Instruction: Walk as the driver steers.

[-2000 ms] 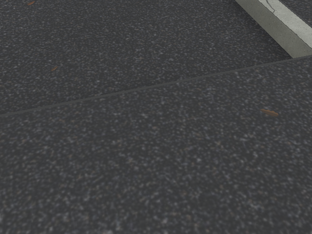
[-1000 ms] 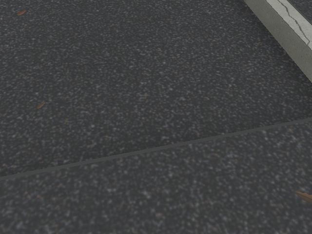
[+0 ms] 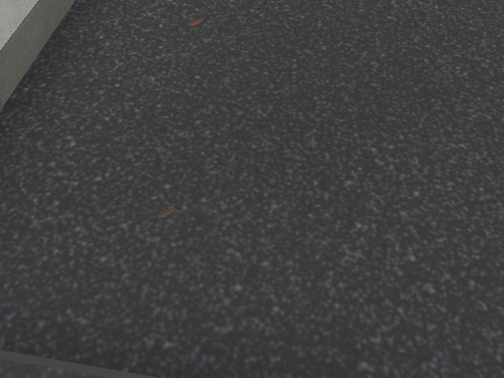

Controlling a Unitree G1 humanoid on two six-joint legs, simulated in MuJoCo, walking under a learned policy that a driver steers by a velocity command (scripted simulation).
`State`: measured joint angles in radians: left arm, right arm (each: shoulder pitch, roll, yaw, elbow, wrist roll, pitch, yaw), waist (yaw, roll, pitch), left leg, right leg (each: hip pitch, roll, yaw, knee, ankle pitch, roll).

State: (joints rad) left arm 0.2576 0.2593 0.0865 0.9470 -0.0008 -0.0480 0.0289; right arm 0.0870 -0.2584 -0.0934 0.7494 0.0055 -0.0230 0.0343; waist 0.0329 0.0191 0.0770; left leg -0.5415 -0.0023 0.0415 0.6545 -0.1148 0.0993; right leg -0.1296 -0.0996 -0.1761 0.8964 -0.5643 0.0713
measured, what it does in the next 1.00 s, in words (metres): walks ahead: right foot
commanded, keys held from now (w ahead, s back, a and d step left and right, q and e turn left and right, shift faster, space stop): q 0.06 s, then no key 0.94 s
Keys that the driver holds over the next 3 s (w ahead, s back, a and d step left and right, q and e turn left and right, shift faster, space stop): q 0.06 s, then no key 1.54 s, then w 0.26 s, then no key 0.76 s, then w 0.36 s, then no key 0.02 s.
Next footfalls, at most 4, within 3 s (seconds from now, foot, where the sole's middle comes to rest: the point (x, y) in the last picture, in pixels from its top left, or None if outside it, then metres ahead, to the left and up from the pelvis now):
0.48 right None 0.17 -0.17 -0.75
2.18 right None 0.29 -0.14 -0.75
2.40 left None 0.32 0.11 -0.75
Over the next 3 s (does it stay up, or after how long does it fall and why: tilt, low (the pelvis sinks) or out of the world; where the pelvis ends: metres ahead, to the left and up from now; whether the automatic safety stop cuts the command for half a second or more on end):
stays up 0.37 -0.03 0.02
